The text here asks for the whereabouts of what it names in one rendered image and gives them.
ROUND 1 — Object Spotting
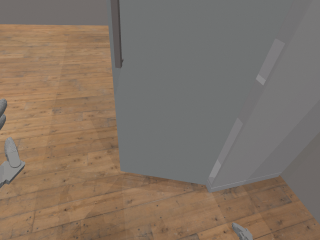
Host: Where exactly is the right robot hand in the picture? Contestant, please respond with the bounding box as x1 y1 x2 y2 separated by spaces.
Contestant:
232 222 253 240

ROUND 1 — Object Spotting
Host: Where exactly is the left robot hand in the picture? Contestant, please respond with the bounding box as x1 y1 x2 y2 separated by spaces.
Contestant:
0 98 26 188

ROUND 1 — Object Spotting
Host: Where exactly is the fridge door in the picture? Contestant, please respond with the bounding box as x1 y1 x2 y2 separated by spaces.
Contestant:
106 0 294 185

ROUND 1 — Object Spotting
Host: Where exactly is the handle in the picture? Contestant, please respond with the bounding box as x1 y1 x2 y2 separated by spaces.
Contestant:
110 0 124 69

